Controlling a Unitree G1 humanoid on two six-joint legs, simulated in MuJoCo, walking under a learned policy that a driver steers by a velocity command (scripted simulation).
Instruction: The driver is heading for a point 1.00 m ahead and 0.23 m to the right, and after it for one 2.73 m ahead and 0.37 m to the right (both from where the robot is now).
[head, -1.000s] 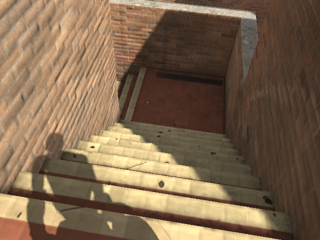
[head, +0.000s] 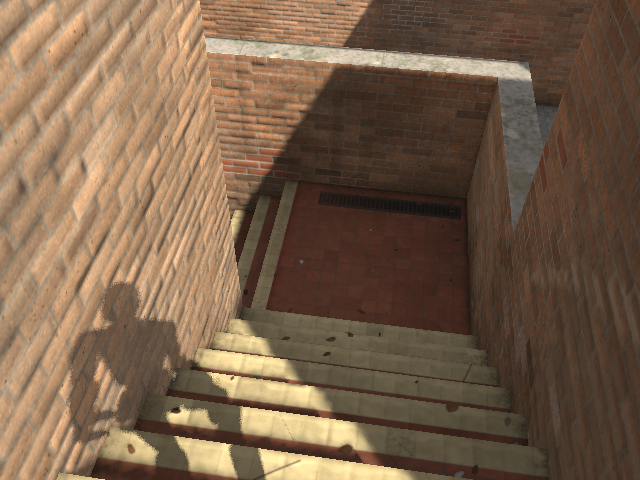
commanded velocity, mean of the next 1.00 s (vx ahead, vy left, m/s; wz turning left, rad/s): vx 0.43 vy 0.00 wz -0.28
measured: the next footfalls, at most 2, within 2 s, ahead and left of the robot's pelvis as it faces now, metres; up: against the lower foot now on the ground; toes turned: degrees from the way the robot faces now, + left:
right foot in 0.44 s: +0.23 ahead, -0.18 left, -0.20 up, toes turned -13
left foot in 1.02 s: +0.48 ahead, -0.09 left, -0.41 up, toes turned -17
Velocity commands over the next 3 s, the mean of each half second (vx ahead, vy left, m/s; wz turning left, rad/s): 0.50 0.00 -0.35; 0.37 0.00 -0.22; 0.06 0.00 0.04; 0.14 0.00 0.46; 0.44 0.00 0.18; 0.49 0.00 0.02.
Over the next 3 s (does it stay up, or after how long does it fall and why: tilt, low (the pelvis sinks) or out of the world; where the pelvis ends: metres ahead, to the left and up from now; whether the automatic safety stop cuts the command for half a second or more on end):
stays up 0.94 -0.30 -0.87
